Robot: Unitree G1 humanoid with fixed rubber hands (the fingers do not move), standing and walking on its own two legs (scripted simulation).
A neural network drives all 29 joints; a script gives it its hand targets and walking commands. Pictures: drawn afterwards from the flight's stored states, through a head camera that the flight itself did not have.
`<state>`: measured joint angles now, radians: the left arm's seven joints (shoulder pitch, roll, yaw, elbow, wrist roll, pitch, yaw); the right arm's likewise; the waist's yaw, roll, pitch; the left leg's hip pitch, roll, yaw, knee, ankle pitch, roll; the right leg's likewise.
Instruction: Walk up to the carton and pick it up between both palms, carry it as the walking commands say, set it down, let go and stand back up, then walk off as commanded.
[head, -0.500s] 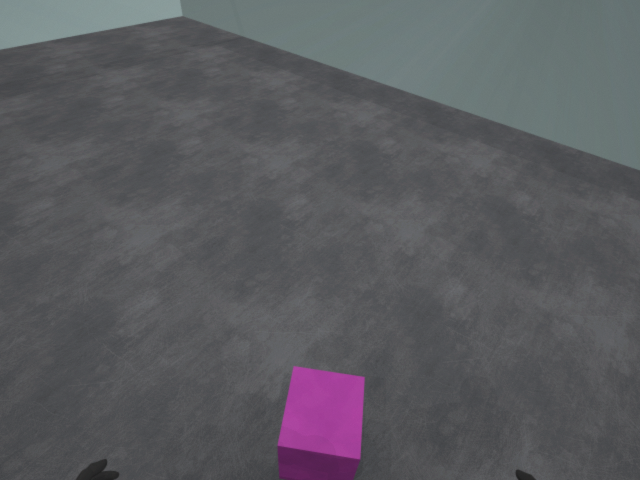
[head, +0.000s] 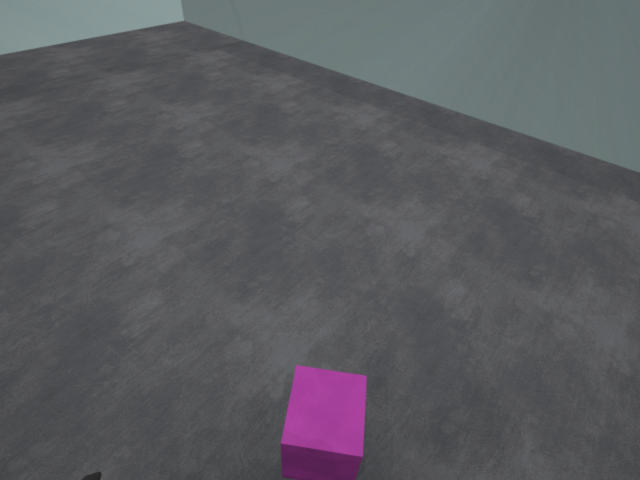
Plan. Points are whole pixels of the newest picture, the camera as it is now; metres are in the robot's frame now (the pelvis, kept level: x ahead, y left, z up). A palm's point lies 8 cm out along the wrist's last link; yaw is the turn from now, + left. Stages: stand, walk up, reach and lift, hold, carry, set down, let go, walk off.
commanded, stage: stand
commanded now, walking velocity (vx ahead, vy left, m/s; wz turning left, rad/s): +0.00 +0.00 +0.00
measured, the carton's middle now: (324, 427) +0.47 -0.03 -0.65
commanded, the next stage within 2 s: walk off in 0.06 s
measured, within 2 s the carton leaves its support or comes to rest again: neither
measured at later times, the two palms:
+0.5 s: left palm out of the picture +0.08 +0.29 -0.10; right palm out of the picture +0.08 -0.30 -0.11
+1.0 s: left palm out of the picture +0.14 +0.16 -0.12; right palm (580, 449) +0.25 -0.39 -0.13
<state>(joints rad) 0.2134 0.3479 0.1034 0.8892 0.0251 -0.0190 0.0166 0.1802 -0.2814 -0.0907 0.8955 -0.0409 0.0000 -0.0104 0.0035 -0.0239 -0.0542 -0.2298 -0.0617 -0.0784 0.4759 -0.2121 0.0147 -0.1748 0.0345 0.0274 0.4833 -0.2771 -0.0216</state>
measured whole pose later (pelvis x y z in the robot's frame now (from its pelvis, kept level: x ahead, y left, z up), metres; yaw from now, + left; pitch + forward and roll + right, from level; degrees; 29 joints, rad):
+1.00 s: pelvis +0.17 -0.11 +0.00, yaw -1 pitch +0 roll +2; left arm 0.44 0.23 0.10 0.97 0.03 -0.01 0.00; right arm 0.19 -0.29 -0.09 0.98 -0.04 0.00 0.02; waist 0.02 0.00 -0.01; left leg -0.50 0.06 0.01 0.81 -0.35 -0.02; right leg 0.02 0.05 0.01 0.37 -0.38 -0.08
